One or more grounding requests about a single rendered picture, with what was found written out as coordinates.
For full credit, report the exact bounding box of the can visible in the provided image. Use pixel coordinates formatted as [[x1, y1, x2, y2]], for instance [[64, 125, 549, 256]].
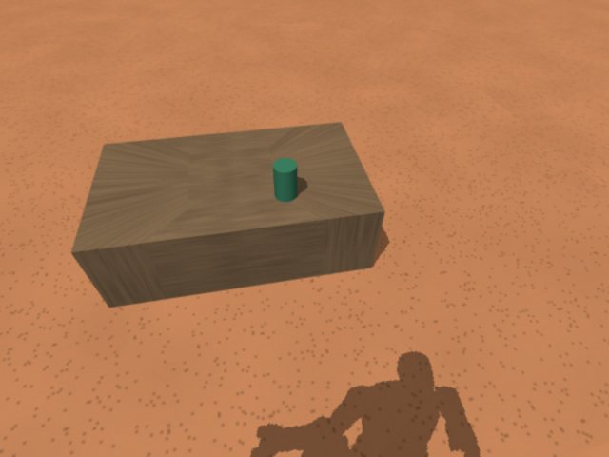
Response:
[[273, 158, 297, 202]]

